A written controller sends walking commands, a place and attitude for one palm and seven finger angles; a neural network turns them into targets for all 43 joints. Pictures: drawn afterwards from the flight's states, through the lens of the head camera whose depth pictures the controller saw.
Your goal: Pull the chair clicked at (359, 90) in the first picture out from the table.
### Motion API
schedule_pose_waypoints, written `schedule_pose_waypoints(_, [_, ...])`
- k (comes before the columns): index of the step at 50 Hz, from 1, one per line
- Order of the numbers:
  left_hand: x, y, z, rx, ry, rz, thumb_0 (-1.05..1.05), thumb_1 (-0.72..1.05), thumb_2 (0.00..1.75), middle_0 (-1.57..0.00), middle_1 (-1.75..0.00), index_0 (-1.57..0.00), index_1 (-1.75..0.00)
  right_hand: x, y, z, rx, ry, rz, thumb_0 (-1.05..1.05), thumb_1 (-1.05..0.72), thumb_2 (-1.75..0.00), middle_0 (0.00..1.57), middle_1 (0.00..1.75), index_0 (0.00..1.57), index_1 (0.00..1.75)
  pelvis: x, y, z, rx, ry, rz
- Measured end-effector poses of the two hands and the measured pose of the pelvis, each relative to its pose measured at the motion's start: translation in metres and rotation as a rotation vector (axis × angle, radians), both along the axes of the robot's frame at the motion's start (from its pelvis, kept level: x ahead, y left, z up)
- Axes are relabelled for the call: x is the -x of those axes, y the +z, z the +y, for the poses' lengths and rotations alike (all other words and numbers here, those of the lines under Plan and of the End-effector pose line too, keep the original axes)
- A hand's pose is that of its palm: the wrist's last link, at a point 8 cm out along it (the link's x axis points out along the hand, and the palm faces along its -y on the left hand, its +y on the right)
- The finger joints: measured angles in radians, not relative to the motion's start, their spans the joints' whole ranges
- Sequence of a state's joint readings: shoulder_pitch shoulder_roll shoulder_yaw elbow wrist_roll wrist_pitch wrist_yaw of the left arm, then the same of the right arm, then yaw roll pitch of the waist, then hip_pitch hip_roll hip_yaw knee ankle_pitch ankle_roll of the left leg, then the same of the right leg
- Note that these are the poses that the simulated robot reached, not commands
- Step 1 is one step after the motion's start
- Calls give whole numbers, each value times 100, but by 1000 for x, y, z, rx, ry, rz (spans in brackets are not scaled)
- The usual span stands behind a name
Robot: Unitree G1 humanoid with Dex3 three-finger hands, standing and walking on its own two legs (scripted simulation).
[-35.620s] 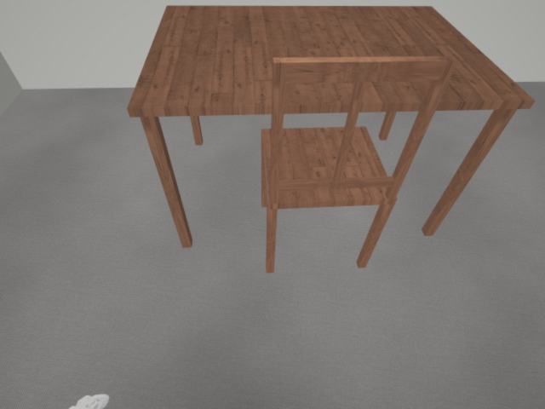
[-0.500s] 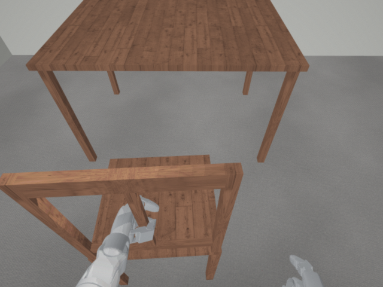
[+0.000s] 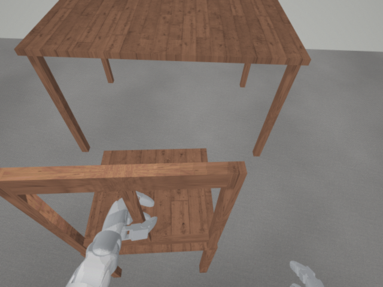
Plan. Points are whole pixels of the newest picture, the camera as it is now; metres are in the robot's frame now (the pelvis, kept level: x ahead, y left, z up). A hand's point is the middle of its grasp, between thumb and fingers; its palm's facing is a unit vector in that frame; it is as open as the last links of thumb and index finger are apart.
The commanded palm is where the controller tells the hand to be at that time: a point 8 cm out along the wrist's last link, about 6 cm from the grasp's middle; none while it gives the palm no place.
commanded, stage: open the thumb and straighten the fingers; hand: left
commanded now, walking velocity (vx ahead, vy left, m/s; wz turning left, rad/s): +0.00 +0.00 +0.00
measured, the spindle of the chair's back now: (138, 218) +0.28 +0.12 -0.07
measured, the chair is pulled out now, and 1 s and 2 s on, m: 0.55 0.55 0.55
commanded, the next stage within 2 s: draw the fingers out of the gap in 0.56 s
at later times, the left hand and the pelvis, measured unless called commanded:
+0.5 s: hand (133, 225) +0.26 +0.13 -0.06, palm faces -0.09 -0.98 -0.17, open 16.6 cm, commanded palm +0.25 +0.18 -0.04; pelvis +0.02 -0.01 -0.03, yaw +3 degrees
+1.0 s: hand (123, 258) +0.20 +0.14 -0.06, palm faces -0.09 -0.99 -0.14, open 17.5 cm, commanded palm +0.18 +0.20 -0.04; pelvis +0.01 +0.00 -0.04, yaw +4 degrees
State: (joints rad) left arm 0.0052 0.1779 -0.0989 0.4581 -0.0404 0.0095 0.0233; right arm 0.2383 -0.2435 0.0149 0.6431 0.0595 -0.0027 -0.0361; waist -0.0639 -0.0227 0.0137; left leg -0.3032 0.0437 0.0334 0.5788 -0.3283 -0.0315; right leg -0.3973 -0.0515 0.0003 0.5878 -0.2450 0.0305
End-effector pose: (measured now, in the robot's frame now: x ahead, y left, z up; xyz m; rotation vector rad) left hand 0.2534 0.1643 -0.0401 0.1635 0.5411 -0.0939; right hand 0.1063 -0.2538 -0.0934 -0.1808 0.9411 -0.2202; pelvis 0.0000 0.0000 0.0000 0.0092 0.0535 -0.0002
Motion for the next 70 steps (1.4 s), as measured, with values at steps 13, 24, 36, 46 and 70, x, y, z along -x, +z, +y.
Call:
schedule_pose_waypoints(13, [-3,0,14,-36,30,28,1,-37,29,-35,-109,-38,-112,-45,-16,2,-11,81,-102,1,-91,-90,20,30,20,30,-12,-17,0,3,25,98])
schedule_pose_waypoints(24, [1,-2,20,-44,46,44,-1,-53,21,-14,-40,-14,-40,-82,-19,15,-23,147,-186,1,-91,-90,20,30,21,30,-22,-28,-5,7,48,122])
schedule_pose_waypoints(36, [15,-2,27,-22,48,52,-1,-54,21,-2,-4,-2,-4,-82,-17,5,28,140,-207,1,-91,-90,20,30,21,30,-23,-34,-6,16,59,126])
schedule_pose_waypoints(46, [55,-1,38,-38,58,71,-1,-54,20,0,0,0,-1,-72,-14,9,37,120,-245,1,-91,-90,20,30,21,30,-18,-37,0,26,63,118])
schedule_pose_waypoints(70, [116,2,32,-5,70,79,-1,-54,20,0,0,0,0,-85,-8,40,10,142,-362,2,-90,-90,20,30,21,30,-8,-49,9,36,64,123])
